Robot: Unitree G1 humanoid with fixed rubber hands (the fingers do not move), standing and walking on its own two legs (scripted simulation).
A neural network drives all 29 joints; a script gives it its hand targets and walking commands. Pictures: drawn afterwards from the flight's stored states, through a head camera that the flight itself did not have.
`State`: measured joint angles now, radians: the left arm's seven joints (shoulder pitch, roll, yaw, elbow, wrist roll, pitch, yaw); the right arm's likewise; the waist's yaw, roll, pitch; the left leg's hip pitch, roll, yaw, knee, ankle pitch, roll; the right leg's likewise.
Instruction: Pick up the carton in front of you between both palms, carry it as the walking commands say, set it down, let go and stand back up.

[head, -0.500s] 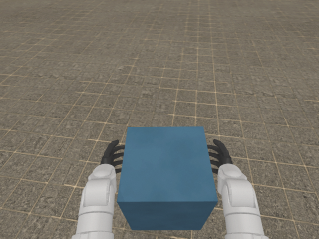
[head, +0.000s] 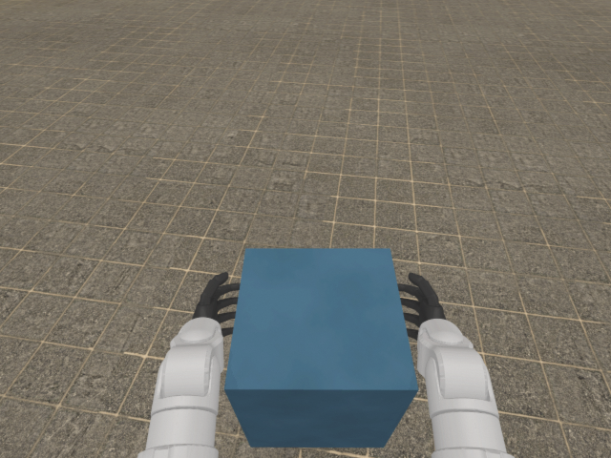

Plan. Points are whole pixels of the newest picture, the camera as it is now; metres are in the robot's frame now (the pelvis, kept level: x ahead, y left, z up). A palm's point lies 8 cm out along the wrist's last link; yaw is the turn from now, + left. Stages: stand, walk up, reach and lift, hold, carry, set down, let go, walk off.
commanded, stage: carry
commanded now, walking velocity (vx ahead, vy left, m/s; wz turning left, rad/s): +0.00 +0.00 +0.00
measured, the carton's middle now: (317, 352) +0.29 +0.00 -0.04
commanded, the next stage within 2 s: hold in 0.74 s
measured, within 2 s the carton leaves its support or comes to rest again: neither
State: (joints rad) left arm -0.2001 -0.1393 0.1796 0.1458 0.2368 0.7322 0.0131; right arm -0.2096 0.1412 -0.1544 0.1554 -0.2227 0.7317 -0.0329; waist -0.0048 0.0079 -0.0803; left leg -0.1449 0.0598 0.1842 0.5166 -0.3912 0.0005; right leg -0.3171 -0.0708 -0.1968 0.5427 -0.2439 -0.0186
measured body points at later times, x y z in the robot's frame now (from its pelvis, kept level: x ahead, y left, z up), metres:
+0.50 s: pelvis -0.04 +0.00 +0.00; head -0.06 +0.00 +0.45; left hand +0.26 +0.16 +0.04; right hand +0.26 -0.15 +0.04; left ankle -0.07 +0.10 -0.73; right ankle +0.03 -0.11 -0.73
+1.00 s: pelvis -0.05 +0.01 +0.01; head -0.07 -0.01 +0.46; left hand +0.23 +0.18 +0.04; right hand +0.25 -0.12 +0.03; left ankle -0.07 +0.10 -0.73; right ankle +0.02 -0.11 -0.73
